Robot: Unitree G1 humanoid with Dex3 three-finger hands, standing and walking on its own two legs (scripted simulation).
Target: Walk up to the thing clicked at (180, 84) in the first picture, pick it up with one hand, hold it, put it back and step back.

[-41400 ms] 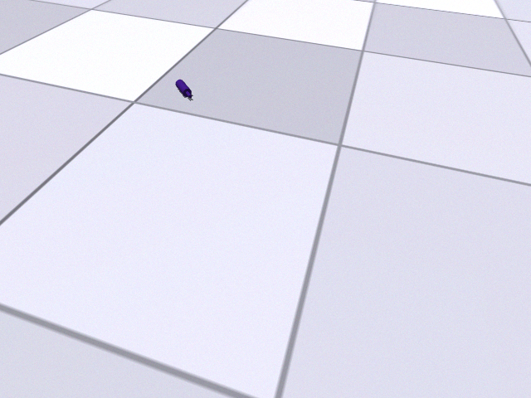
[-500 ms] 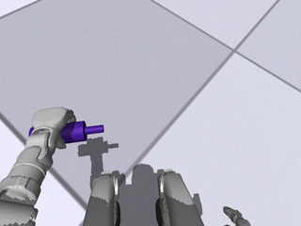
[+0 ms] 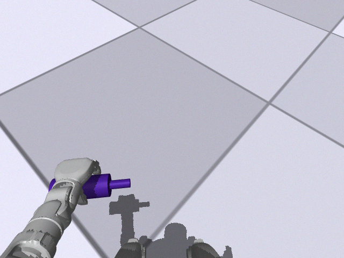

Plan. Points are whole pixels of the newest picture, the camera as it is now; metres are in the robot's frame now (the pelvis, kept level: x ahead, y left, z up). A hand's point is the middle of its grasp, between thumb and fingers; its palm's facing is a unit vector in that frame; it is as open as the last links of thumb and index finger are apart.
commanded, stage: lift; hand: left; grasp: from above
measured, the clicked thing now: (92, 186) +0.34 +0.21 -0.13
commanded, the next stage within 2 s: hold in 0.26 s
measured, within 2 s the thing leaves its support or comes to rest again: neither
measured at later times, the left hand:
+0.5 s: hand (75, 174) +0.33 +0.22 -0.03, palm faces -0.46 -0.07 -0.89, open 9.1 cm
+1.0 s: hand (73, 171) +0.33 +0.21 +0.00, palm faces -0.46 -0.07 -0.88, open 9.1 cm
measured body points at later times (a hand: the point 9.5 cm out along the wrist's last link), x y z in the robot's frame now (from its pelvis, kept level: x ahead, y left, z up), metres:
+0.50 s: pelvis +0.03 +0.00 +0.05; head +0.07 +0.00 +0.50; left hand +0.35 +0.22 +0.02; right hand +0.11 -0.27 -0.07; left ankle +0.04 +0.11 -0.66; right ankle +0.03 -0.14 -0.66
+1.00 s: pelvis +0.03 +0.00 +0.07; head +0.06 -0.02 +0.52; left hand +0.35 +0.22 +0.05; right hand +0.14 -0.27 -0.05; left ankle +0.04 +0.11 -0.66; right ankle +0.03 -0.14 -0.66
